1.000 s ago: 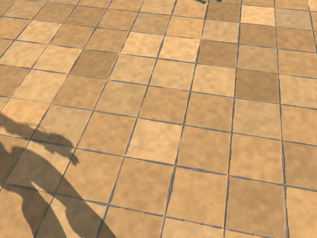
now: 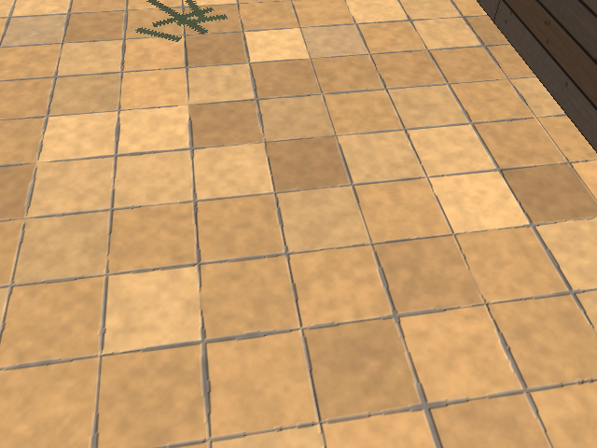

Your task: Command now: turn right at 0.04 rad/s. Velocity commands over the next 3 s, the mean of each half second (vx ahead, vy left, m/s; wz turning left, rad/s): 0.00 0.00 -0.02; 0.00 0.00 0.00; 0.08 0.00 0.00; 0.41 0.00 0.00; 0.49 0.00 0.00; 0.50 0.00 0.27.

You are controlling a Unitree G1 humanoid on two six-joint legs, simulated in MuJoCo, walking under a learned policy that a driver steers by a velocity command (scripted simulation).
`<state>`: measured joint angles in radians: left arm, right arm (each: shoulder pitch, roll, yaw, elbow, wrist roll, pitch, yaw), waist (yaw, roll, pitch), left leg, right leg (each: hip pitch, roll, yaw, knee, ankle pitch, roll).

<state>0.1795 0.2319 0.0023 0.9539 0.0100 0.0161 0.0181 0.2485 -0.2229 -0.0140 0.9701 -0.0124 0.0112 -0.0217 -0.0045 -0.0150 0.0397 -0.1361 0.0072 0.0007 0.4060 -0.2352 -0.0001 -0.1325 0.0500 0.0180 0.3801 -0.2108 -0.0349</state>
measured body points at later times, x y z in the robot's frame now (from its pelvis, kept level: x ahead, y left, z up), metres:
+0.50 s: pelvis +0.00 +0.02 +0.00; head +0.00 +0.03 +0.45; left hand -0.01 +0.26 -0.16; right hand +0.01 -0.21 -0.15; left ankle -0.01 +0.12 -0.74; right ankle +0.00 -0.10 -0.74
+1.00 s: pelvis +0.00 +0.03 +0.00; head +0.01 +0.03 +0.45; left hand -0.02 +0.25 -0.16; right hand -0.01 -0.19 -0.16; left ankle -0.01 +0.12 -0.74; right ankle +0.00 -0.10 -0.74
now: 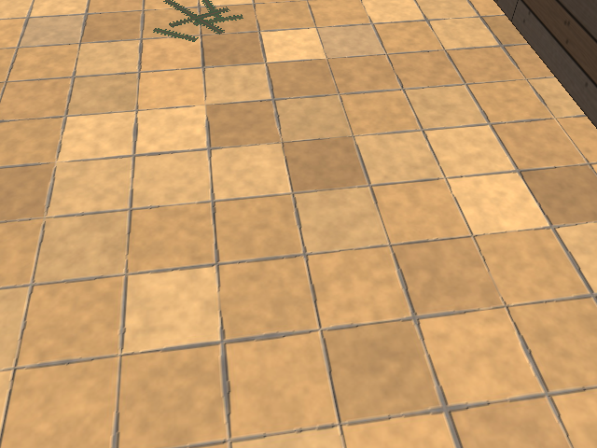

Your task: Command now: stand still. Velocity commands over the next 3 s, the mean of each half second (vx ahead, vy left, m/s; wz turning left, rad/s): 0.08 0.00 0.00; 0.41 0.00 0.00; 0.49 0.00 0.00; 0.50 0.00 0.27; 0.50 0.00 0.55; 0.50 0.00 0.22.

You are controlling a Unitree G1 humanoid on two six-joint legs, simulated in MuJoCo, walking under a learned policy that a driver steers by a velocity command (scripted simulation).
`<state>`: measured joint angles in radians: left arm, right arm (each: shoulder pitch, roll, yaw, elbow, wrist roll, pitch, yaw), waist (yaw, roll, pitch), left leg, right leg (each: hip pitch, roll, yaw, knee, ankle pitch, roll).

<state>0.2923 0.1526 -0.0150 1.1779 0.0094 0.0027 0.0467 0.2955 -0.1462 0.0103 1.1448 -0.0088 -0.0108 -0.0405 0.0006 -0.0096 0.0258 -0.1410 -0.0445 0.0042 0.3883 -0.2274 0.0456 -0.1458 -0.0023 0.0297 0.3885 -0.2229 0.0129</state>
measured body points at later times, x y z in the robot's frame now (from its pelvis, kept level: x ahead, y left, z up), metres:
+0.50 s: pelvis +0.03 -0.01 +0.00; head +0.03 -0.02 +0.45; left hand +0.01 +0.21 -0.16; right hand -0.04 -0.24 -0.16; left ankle -0.01 +0.09 -0.74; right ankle +0.00 -0.11 -0.72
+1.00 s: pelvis +0.24 -0.05 -0.02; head +0.29 -0.05 +0.43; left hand +0.10 +0.15 -0.15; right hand +0.43 -0.25 -0.15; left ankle +0.40 +0.03 -0.72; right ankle +0.05 -0.12 -0.74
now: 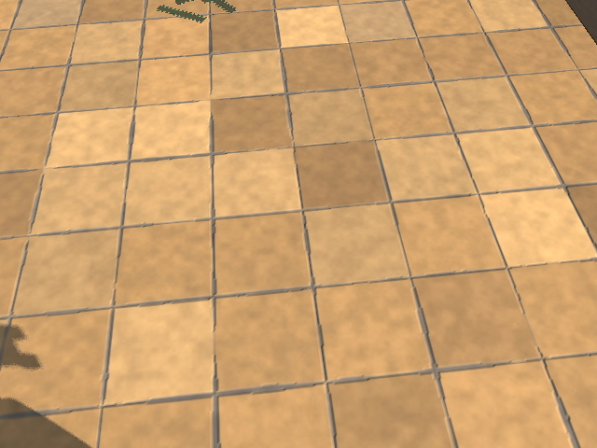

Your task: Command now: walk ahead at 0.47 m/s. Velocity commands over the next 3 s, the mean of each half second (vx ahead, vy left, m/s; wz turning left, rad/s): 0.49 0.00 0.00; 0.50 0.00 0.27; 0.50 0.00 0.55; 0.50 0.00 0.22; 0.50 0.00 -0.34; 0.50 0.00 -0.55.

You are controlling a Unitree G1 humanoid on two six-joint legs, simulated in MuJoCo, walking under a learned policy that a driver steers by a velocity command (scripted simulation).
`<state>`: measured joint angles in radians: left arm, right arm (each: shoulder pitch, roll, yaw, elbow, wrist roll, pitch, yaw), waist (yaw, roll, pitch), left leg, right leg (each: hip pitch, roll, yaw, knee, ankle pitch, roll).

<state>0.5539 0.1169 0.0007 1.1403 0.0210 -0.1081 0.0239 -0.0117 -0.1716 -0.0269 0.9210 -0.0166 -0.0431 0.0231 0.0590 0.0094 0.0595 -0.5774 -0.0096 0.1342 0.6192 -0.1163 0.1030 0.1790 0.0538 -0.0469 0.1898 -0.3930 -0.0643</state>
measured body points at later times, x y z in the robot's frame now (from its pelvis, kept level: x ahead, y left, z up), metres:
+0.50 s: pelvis +0.29 +0.01 +0.01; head +0.32 +0.02 +0.46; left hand +0.46 +0.22 -0.12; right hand +0.18 -0.20 -0.13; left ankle +0.16 +0.06 -0.73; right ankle +0.46 -0.11 -0.69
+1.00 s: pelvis +0.57 -0.01 +0.01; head +0.59 -0.01 +0.46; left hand +0.47 +0.21 -0.13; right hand +0.73 -0.21 -0.12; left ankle +0.70 +0.14 -0.68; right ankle +0.48 -0.08 -0.73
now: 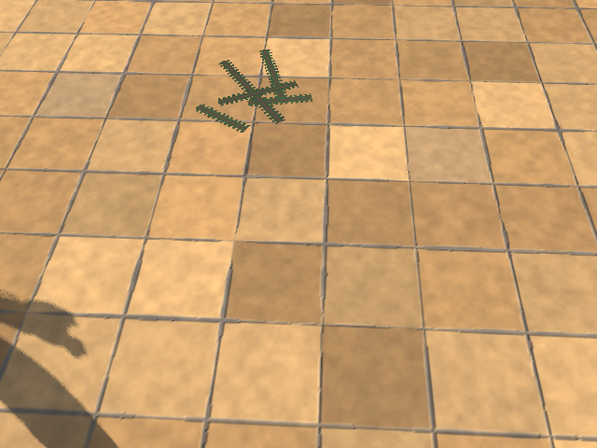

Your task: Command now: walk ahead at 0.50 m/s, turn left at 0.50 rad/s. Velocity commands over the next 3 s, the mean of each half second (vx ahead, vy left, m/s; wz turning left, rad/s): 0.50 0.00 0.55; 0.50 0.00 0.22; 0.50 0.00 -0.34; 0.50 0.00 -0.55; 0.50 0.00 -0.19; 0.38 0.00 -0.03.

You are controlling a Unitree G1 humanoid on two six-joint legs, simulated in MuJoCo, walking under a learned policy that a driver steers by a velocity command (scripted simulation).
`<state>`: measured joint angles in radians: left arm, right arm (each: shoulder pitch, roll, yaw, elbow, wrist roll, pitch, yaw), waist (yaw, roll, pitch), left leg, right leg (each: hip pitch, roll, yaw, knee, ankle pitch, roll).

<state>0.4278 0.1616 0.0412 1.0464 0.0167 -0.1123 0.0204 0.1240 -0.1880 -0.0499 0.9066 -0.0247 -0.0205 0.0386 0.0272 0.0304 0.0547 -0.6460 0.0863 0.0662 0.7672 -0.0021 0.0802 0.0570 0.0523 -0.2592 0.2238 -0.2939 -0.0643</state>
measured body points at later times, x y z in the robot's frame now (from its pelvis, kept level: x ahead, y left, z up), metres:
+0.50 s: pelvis +0.27 +0.05 +0.00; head +0.30 +0.08 +0.45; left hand +0.38 +0.33 -0.11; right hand +0.33 -0.22 -0.12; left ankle +0.19 +0.07 -0.74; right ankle +0.46 -0.09 -0.67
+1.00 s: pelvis +0.55 +0.09 +0.01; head +0.58 +0.09 +0.46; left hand +0.44 +0.33 -0.12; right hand +0.77 -0.09 -0.12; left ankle +0.57 +0.26 -0.67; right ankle +0.56 +0.01 -0.74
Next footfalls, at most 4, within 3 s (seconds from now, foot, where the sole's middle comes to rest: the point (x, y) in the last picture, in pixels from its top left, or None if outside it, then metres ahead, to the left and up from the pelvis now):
0.14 left None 0.23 0.08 -0.78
0.70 right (314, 392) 0.60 0.02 -0.78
1.22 left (200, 328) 0.76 0.31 -0.78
1.76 right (274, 234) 1.05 0.14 -0.78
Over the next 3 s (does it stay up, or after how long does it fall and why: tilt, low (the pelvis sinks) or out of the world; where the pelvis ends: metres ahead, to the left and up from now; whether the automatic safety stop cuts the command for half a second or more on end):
stays up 1.53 0.10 0.00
